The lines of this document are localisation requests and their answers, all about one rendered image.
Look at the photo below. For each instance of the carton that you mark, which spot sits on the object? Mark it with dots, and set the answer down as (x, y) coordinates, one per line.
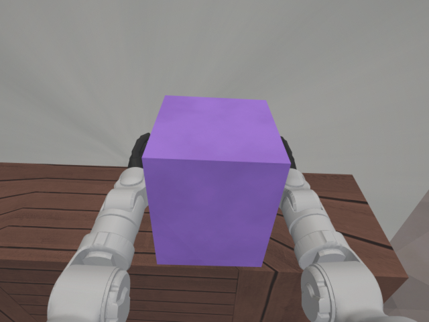
(215, 171)

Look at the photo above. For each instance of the pedestal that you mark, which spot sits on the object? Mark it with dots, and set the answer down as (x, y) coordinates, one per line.
(47, 209)

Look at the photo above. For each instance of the robot left hand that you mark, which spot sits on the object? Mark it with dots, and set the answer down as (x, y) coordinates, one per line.
(137, 152)

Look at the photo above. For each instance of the robot right upper arm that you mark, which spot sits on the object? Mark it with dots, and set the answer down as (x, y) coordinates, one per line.
(342, 292)

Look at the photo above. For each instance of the robot left forearm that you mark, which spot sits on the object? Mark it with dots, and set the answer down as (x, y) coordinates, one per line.
(111, 240)

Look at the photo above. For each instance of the robot right hand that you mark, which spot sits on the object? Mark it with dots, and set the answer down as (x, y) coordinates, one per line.
(289, 152)

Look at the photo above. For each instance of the robot right forearm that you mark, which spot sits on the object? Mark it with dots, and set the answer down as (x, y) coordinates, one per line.
(315, 238)

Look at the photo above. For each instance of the robot left upper arm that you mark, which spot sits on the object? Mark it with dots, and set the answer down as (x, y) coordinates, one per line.
(87, 293)

